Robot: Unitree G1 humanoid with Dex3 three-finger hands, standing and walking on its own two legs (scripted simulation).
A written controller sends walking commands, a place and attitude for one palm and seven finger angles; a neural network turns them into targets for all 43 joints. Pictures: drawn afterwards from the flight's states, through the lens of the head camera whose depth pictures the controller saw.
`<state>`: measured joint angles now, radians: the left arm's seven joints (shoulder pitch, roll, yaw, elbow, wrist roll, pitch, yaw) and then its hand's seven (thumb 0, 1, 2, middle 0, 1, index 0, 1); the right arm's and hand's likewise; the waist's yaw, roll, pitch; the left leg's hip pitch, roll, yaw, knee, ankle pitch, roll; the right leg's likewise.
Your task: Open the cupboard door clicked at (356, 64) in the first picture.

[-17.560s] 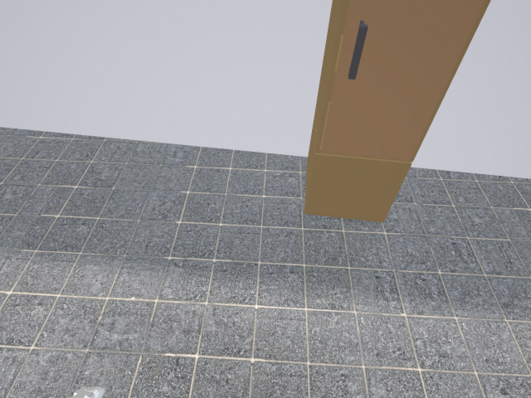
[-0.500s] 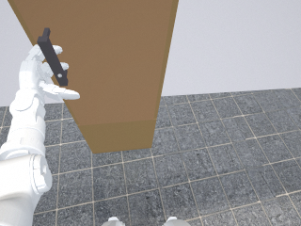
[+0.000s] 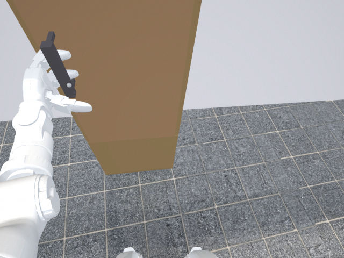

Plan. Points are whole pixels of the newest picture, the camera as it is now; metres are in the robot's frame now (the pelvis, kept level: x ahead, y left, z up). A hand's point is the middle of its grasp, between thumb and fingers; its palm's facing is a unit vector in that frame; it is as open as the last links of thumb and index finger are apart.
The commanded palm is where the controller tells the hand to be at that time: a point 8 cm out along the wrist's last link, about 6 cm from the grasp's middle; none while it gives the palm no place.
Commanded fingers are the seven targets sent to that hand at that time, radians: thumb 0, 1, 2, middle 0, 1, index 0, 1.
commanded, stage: slide the fingers in behind the handle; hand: left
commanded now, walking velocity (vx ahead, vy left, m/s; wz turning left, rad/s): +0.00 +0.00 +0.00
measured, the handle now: (61, 67) +0.54 +0.24 +0.11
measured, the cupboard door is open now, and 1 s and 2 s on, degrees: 0 0 49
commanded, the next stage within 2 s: close the thumb around the handle in 0.10 s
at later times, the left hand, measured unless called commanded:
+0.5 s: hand (66, 85) +0.48 +0.22 +0.11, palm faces +0.07 -1.00 +0.01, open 11.4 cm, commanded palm +0.46 +0.26 +0.11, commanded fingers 0.00 0.40 0.68 -0.36 -1.30 -0.36 -1.30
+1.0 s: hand (68, 85) +0.49 +0.21 +0.11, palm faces +0.07 -1.00 +0.01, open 5.9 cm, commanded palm +0.46 +0.26 +0.11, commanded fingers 0.00 0.90 0.90 -0.40 -1.35 -0.40 -1.35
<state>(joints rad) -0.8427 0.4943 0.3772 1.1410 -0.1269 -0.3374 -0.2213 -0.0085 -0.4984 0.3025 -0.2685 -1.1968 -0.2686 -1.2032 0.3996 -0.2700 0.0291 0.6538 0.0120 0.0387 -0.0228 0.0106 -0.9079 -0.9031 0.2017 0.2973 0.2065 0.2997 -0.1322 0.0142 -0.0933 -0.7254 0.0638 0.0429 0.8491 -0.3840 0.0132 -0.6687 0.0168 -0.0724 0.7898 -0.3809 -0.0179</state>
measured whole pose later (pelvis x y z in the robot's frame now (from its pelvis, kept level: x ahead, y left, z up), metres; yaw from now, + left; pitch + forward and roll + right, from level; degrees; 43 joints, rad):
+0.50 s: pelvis +0.00 +0.01 +0.00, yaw +0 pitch +15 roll -2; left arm -0.84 0.50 0.39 1.14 -0.12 -0.33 -0.24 -0.01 -0.11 0.47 -0.32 -1.24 -0.32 -1.24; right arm 0.39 -0.27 0.04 0.63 0.01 0.05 -0.03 0.01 -0.91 -0.90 0.20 0.30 0.21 0.30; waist -0.14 0.01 -0.10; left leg -0.73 0.06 0.05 0.86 -0.39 0.02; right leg -0.67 0.01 -0.06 0.79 -0.38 -0.01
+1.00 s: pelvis +0.00 +0.01 +0.00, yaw -1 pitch +15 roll -2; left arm -0.84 0.48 0.39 1.13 -0.11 -0.33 -0.22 0.01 0.72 0.83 -0.33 -1.33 -0.34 -1.33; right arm 0.40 -0.26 0.04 0.64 0.01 0.04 -0.02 0.01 -0.91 -0.90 0.20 0.30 0.21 0.30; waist -0.14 0.02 -0.10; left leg -0.73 0.06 0.06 0.86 -0.39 0.03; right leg -0.68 0.01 -0.06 0.79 -0.38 0.00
